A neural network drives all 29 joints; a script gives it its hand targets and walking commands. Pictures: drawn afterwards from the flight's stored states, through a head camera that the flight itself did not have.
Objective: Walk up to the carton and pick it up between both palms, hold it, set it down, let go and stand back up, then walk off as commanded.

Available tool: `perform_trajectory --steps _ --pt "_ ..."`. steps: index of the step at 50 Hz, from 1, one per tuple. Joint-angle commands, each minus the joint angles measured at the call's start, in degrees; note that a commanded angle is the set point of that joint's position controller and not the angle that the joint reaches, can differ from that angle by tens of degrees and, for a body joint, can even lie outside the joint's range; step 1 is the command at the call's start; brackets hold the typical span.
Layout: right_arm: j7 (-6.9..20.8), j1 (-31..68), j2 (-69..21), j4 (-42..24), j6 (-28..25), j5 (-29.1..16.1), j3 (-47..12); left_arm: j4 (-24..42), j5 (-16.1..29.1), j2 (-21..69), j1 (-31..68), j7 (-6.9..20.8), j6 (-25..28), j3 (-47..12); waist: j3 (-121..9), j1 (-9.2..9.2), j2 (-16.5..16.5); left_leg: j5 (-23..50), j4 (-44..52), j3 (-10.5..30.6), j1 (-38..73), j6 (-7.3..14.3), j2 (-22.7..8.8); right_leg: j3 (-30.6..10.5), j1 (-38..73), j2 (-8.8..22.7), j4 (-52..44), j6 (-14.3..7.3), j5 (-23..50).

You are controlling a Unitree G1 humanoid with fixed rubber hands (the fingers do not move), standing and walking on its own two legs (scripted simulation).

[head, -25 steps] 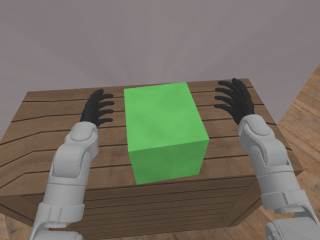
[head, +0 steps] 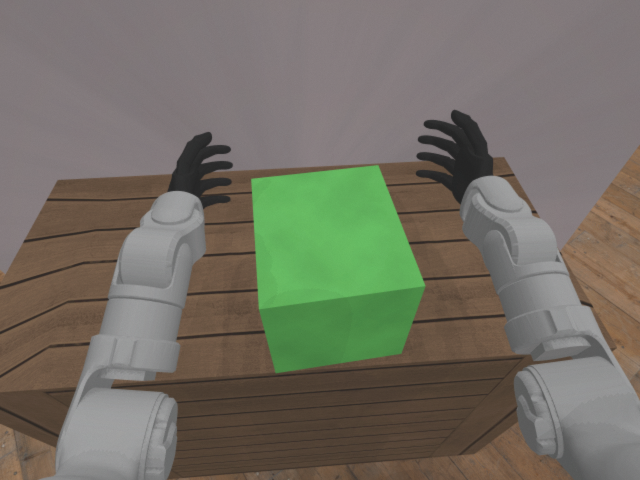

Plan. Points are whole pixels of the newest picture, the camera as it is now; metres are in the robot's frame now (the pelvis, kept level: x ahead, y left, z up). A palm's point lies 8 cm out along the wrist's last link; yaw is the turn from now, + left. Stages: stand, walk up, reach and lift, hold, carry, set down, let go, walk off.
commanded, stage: reach and lift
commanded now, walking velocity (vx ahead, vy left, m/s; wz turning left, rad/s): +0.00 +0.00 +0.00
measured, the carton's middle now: (327, 267) +0.39 +0.02 +0.02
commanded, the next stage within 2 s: none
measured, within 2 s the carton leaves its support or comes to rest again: neither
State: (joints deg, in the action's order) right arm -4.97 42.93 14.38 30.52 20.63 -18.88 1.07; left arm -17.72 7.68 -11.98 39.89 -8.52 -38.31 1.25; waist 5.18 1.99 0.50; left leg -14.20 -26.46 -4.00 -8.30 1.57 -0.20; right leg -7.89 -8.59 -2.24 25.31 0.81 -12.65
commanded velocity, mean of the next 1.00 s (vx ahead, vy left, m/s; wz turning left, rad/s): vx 0.00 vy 0.00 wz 0.00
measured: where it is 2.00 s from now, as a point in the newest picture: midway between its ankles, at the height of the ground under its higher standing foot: outside the picture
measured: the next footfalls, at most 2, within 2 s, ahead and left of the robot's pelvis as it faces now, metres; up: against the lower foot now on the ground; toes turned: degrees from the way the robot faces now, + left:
none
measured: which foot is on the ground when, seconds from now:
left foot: down 0.00-1.00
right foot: down 0.00-1.00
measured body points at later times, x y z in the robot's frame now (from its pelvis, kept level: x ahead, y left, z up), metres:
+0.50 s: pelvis +0.00 +0.00 +0.00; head +0.02 +0.00 +0.45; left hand +0.40 +0.20 +0.09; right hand +0.43 -0.16 +0.11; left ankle +0.01 +0.10 -0.74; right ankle +0.02 -0.14 -0.74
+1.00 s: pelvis +0.00 +0.00 +0.00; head +0.03 +0.00 +0.45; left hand +0.41 +0.17 +0.07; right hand +0.43 -0.13 +0.08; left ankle +0.01 +0.10 -0.74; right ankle +0.02 -0.14 -0.74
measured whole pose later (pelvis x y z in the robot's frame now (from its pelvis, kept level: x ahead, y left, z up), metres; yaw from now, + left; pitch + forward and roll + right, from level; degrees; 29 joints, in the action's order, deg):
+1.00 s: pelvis +0.00 +0.00 +0.00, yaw +0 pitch +6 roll +0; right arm -3.5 43.3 7.9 56.1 -3.2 -14.5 -1.5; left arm -55.6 6.0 -6.0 38.8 -7.8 6.5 1.3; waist -3.4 2.4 0.5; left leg -12.9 -26.5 -4.0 -19.3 1.5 -0.2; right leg -7.9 -19.6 -2.2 25.3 0.9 -11.4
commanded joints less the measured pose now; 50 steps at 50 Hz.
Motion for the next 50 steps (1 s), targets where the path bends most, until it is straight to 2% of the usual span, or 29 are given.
perform_trajectory --steps 1,2,4,5,6,7,11,12,13,14,15,16,17,21,25,26,28,29,30,31,35,36,39,42,43,46,47,48,50 --pt "-1.15 26.41 10.46 0.31 -3.03 -2.54 -1.87 -1.44 -1.79 -6.55 25.79 -0.74 4.15 10.03 -25.69 4.03 0.18 20.55 4.77 2.39 5.96 -4.10 -1.81 7.89 4.17 -2.20 -4.77 -2.63 17.14" --pt "-0.94 25.79 9.82 2.37 -3.47 -2.04 -1.27 -2.59 -1.84 -5.74 25.38 -0.35 5.02 9.59 -25.13 3.21 0.47 19.62 4.56 2.60 5.78 -4.09 -1.78 7.94 2.98 -2.17 -4.86 -2.52 16.10" --pt "-0.72 24.52 8.37 0.71 -5.19 -1.75 -1.90 -1.07 -2.76 -5.07 23.72 -0.49 7.21 10.22 -28.05 4.30 1.13 23.52 4.13 2.59 7.45 -4.45 -1.68 8.32 3.58 -2.42 -4.86 -2.48 18.59" --pt "-0.60 23.36 7.26 -0.40 -6.04 -1.74 -2.00 -0.61 -2.35 -3.93 22.46 -0.32 8.44 9.83 -28.71 3.96 1.03 24.77 3.64 2.67 7.82 -4.60 -1.62 8.64 3.48 -2.66 -4.58 -2.41 19.45" --pt "-0.53 23.12 6.80 0.65 -6.68 -1.04 -2.18 -1.56 -2.96 -3.84 22.67 -0.07 9.58 10.34 -29.50 4.51 1.53 26.60 3.26 2.74 8.48 -4.82 -1.74 8.69 3.52 -2.71 -4.62 -2.43 20.01" --pt "-0.36 21.91 6.44 2.68 -7.35 -0.48 -2.08 -3.62 -3.43 -3.00 20.76 0.16 10.24 10.07 -28.40 3.91 1.30 27.18 3.09 2.93 8.66 -4.90 -1.87 8.89 2.87 -2.81 -4.81 -2.47 19.76" --pt "0.02 19.32 3.84 7.65 -9.49 1.13 -2.89 -12.02 -4.25 -1.91 17.97 1.72 14.68 9.56 -25.13 3.66 0.24 23.83 3.95 2.81 5.78 -4.18 -1.72 8.60 2.52 -2.44 -5.49 -2.26 16.59" --pt "0.12 18.32 2.54 9.10 -10.26 1.49 -3.19 -13.07 -4.57 -1.12 16.82 1.88 16.18 9.43 -24.57 3.73 -0.08 22.92 4.19 2.86 5.41 -4.09 -1.77 8.36 2.25 -2.39 -5.77 -2.37 15.52" --pt "0.23 19.25 2.74 6.41 -11.50 1.86 -2.86 -9.79 -4.62 -1.51 18.11 1.70 17.83 9.32 -28.64 4.18 1.56 25.77 3.71 2.69 6.89 -4.43 -1.74 8.27 2.85 -2.43 -5.38 -2.55 17.63" --pt "0.35 18.07 2.51 8.56 -12.27 2.04 -2.72 -12.03 -4.38 -0.93 17.23 1.77 19.14 8.81 -28.17 3.62 1.19 25.75 3.20 2.95 6.79 -4.62 -1.73 8.35 1.54 -2.62 -5.42 -2.40 17.04" --pt "0.61 18.08 2.14 8.01 -13.25 1.64 -3.18 -10.78 -4.24 -0.69 17.10 1.70 20.84 8.64 -29.67 3.89 1.83 27.06 2.69 2.82 7.49 -4.87 -1.75 8.51 0.98 -2.73 -5.34 -2.55 17.26" --pt "0.72 18.27 2.04 8.33 -14.07 2.38 -2.63 -12.41 -3.80 -0.56 17.23 1.82 22.41 8.30 -29.87 3.38 1.39 27.01 2.38 2.88 7.42 -4.99 -1.76 8.46 0.23 -2.59 -5.41 -2.67 16.72" --pt "0.99 17.11 1.05 11.35 -14.46 3.11 -3.10 -15.55 -4.05 -0.30 16.02 2.03 23.71 8.44 -27.23 3.76 0.80 25.56 2.62 2.90 5.98 -4.71 -1.73 8.44 -0.50 -2.30 -5.56 -2.69 15.60" --pt "1.82 17.44 1.04 15.61 -17.44 4.09 -2.44 -21.34 -3.93 0.34 16.48 2.00 29.56 7.30 -29.33 3.71 1.34 22.32 3.01 3.11 3.73 -4.73 -1.88 8.21 -2.98 -2.06 -5.76 -3.10 12.32" --pt "2.79 19.30 -0.80 15.08 -21.18 5.12 -2.72 -24.70 -2.02 1.12 17.58 1.85 36.59 5.88 -35.50 4.28 0.09 22.63 1.84 2.56 2.32 -4.55 -1.70 8.09 -4.83 -1.30 -5.29 -3.27 11.58" --pt "3.08 19.56 -0.89 16.25 -21.84 5.42 -2.23 -25.92 -1.30 1.61 18.53 1.77 38.44 5.21 -36.78 3.19 -0.29 21.95 1.37 2.99 2.24 -4.37 -1.76 8.26 -6.41 -1.27 -4.93 -3.32 10.91" --pt "3.29 20.23 -1.41 16.68 -23.13 5.73 -2.81 -28.31 -1.09 1.53 18.70 1.63 41.25 5.21 -39.19 4.12 -0.23 22.02 0.89 2.76 1.29 -4.15 -1.69 8.15 -6.72 -0.76 -4.43 -3.46 11.14" --pt "3.34 20.11 -1.21 19.25 -23.41 6.04 -2.56 -30.71 -0.85 2.00 19.63 1.83 42.40 4.65 -38.61 3.23 -0.87 21.02 0.89 3.22 0.92 -4.00 -1.77 8.39 -7.86 -0.76 -4.27 -3.35 10.19" --pt "3.54 20.95 -1.66 19.23 -23.80 5.59 -3.11 -31.38 -1.13 1.84 19.83 1.83 43.39 4.79 -40.07 4.23 -0.25 20.88 0.70 3.17 1.01 -3.84 -1.76 8.15 -7.66 -0.58 -4.13 -3.57 9.60" --pt "3.54 20.72 -1.66 20.58 -24.20 5.65 -3.08 -31.40 -0.91 2.44 20.60 1.69 44.28 4.33 -39.83 3.32 -0.24 20.81 0.56 3.51 0.93 -3.91 -1.78 8.50 -8.49 -0.59 -4.05 -3.53 9.47" --pt "3.38 21.41 -2.71 21.29 -25.36 5.45 -4.01 -34.46 -0.80 3.24 21.53 1.88 46.68 4.39 -40.45 3.58 -1.34 20.77 -0.13 3.39 -0.25 -3.69 -1.58 8.21 -8.52 -0.45 -3.49 -3.09 9.88" --pt "3.26 21.59 -3.13 21.62 -25.63 5.71 -3.38 -33.89 -0.67 4.08 22.11 1.75 47.25 4.01 -39.89 2.73 -1.13 20.98 -0.32 3.52 -0.15 -3.80 -1.66 8.20 -9.04 -0.37 -3.24 -3.15 9.83" --pt "3.16 21.49 -5.03 22.57 -25.95 5.60 -3.51 -33.66 -1.15 6.32 22.29 1.45 47.81 3.88 -38.82 2.84 -0.54 21.16 -0.26 3.69 0.54 -3.85 -1.85 8.07 -10.35 -0.48 -3.55 -3.27 8.69" --pt "2.37 20.46 -6.26 22.02 -26.11 6.22 -3.30 -33.92 -2.49 6.67 21.15 1.12 47.48 5.00 -39.07 3.07 -1.67 22.11 -0.45 3.49 -0.10 -3.63 -1.74 7.48 -8.50 -0.56 -3.65 -2.86 10.65" --pt "2.03 20.78 -6.45 21.91 -26.38 6.61 -2.76 -32.41 -3.15 6.86 21.81 0.87 47.61 5.50 -39.63 2.94 -0.75 22.93 -0.75 3.16 0.06 -3.89 -1.59 7.49 -8.27 -0.53 -3.45 -2.83 11.77" --pt "0.93 20.42 -7.56 20.34 -26.94 7.31 -2.48 -30.91 -5.11 8.28 19.44 0.33 46.65 7.11 -40.98 3.69 -1.36 27.48 -1.72 3.20 1.12 -4.38 -1.82 7.31 -6.19 -1.23 -3.28 -2.49 15.40" --pt "0.50 20.33 -8.11 19.80 -26.98 7.89 -1.94 -29.05 -5.44 8.56 20.05 0.12 46.44 7.63 -41.24 3.22 -1.07 27.72 -1.73 3.13 1.44 -4.39 -1.66 7.29 -6.00 -1.16 -3.51 -2.41 16.13" --pt "0.15 19.86 -8.93 18.79 -27.08 7.87 -2.45 -28.55 -6.31 8.72 19.04 -0.03 46.09 8.56 -41.46 3.99 -1.35 28.62 -1.88 2.83 1.38 -4.33 -1.48 6.83 -4.62 -1.23 -3.32 -2.14 17.89" --pt "-0.74 20.32 -8.66 18.44 -27.35 8.88 -1.56 -25.99 -7.61 9.44 20.05 -0.29 45.62 9.46 -42.02 3.36 -0.66 30.57 -2.17 2.62 1.87 -4.70 -1.56 6.99 -3.76 -1.44 -3.09 -2.15 20.08"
